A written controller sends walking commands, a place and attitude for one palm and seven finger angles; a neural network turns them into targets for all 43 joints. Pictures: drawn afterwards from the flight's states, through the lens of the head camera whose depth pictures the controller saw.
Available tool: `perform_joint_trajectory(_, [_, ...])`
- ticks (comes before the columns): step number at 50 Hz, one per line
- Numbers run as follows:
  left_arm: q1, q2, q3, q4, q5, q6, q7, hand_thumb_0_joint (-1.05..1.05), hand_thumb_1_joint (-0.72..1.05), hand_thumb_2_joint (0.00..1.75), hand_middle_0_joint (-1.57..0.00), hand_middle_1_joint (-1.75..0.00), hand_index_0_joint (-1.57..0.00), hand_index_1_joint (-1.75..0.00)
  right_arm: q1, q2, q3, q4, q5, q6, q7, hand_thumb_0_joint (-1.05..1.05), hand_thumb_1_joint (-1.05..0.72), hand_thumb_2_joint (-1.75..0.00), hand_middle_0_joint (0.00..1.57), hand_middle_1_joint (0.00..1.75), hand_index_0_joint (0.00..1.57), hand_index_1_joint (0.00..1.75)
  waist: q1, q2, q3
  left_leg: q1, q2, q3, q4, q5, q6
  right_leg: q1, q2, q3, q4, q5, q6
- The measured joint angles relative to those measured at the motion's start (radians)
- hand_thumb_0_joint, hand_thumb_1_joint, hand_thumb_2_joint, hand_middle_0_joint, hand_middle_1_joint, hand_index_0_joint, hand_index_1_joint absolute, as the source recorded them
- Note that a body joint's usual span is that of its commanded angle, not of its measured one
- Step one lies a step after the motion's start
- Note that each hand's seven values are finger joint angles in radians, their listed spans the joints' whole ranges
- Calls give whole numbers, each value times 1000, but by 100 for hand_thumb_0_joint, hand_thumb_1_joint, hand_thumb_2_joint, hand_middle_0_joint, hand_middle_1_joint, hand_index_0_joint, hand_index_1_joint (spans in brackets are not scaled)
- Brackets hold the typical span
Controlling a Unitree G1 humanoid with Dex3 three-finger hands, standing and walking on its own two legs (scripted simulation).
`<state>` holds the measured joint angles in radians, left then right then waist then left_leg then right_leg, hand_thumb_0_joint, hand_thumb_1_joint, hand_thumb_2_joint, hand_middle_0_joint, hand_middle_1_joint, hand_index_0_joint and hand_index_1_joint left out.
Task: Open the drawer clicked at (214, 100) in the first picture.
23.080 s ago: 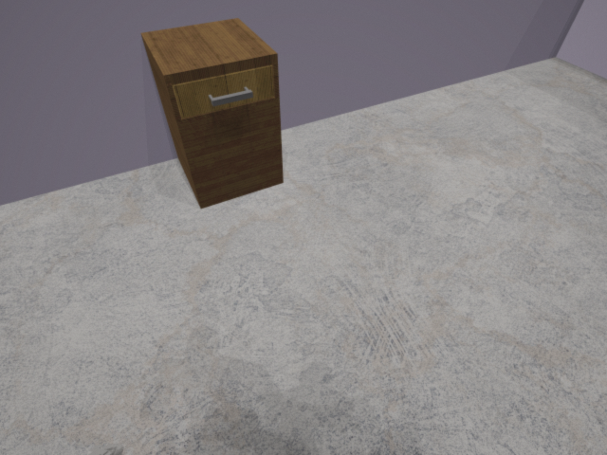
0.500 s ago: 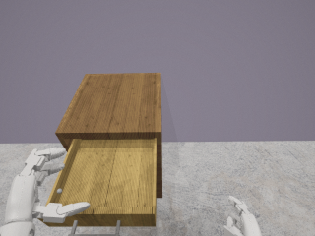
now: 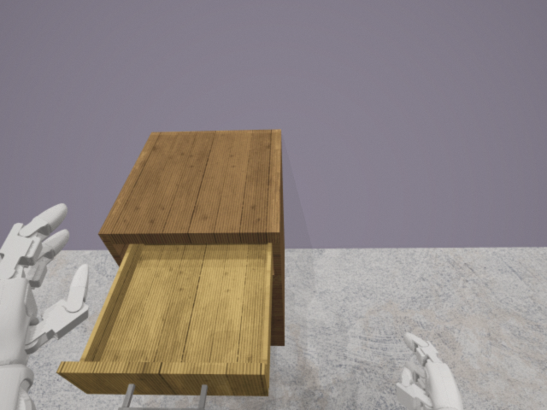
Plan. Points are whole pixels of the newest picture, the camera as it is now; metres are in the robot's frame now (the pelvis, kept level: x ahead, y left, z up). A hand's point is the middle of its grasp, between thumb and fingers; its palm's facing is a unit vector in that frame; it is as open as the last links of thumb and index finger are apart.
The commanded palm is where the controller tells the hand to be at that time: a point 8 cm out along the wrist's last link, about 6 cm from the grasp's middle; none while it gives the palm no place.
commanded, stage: draw the hand back to the body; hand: left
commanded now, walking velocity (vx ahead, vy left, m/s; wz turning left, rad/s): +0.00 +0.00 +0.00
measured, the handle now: (164, 403) +0.18 +0.25 -0.23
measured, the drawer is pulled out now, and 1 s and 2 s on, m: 0.30 0.30 0.30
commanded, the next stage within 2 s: step back with the hand held close in 0.16 s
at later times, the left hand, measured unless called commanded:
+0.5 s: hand (79, 315) +0.17 +0.23 +0.15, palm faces +0.31 -0.83 -0.46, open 7.4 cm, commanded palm +0.11 +0.28 +0.17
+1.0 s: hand (38, 364) +0.12 +0.25 +0.15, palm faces +0.35 -0.80 -0.49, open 7.4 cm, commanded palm +0.06 +0.29 +0.17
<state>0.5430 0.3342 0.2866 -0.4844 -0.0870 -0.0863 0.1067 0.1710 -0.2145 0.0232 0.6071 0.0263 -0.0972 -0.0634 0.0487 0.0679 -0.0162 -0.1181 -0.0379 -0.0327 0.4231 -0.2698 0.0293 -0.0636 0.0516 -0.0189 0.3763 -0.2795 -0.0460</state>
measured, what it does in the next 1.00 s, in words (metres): shifts its weight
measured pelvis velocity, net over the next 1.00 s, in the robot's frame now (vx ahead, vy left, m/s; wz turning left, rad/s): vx -0.07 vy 0.01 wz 0.02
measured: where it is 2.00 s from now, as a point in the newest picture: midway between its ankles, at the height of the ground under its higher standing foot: outside the picture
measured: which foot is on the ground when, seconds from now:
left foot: down 0.00-1.00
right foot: down 0.00-1.00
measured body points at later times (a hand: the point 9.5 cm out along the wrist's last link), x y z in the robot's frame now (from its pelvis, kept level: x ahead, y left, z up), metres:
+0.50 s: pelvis -0.02 +0.00 +0.00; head +0.01 -0.02 +0.45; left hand +0.15 +0.27 +0.18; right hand +0.17 -0.24 -0.09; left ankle -0.03 +0.10 -0.74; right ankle -0.05 -0.09 -0.74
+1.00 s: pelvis -0.07 +0.01 -0.01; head -0.02 +0.02 +0.43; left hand +0.10 +0.29 +0.17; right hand +0.13 -0.21 -0.09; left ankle -0.03 +0.10 -0.74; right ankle -0.05 -0.09 -0.74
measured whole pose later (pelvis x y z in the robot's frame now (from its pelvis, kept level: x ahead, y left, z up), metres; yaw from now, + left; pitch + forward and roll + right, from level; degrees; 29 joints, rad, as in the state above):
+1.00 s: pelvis -0.07 +0.01 -0.01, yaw +1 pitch +4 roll -1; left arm 0.68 0.40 0.38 -0.66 -0.04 -0.17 0.17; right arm 0.17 -0.18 0.01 0.55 -0.02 -0.07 -0.08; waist -0.01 -0.01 0.02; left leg -0.42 -0.05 -0.05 0.58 -0.23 0.04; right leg -0.37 0.05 -0.03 0.56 -0.26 -0.02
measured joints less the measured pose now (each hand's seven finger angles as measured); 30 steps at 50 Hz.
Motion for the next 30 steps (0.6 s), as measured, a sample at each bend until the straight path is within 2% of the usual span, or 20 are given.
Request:
perform_joint_trajectory(6, [16,-3,-13,7,1,11,-6,1,81,86,-21,-36,-21,-36,7,2,1,1,-2,7,-1,1,-91,-90,20,30,20,30,1,1,-1,3,5,0,-7,4,-5,3,5,0,-8,6,-5])
perform_joint_trajectory(15, [9,0,-4,3,3,5,-5,1,88,89,-21,-31,-21,-31,14,-3,-4,3,-2,14,-5,1,-91,-90,20,30,20,30,1,4,4,1,12,-6,-6,9,-10,9,13,-6,-20,15,-11])
perform_joint_trajectory(19, [3,22,59,-9,18,-68,-6,1,89,90,-21,-31,-21,-31,1,-10,-10,-20,-10,43,10,1,-91,-90,20,30,20,30,-17,1,13,-57,23,-16,24,8,-12,-29,24,-16,-30,34,-13])
perform_joint_trajectory(21, [22,20,70,-18,21,-88,-4,1,89,90,-21,-31,-21,-31,-10,-16,-18,-26,-9,61,17,1,-90,-90,20,30,21,30,-26,-2,19,-81,24,-13,27,13,-12,-54,25,-14,-29,42,-10])
perform_joint_trajectory(26, [90,17,39,-47,27,-91,-7,1,89,90,-21,-31,-21,-31,-22,-26,-45,-34,-4,99,12,1,-91,-90,20,30,21,30,-44,-19,32,-121,15,-5,19,32,-3,-105,14,-7,-16,50,0])
perform_joint_trajectory(30, [121,48,36,-81,27,-85,-1,1,89,90,-21,-31,-21,-31,-20,-23,-55,-43,0,113,0,1,-91,-90,20,30,20,30,-51,-40,42,-145,6,-3,22,42,4,-133,5,-8,-1,52,8])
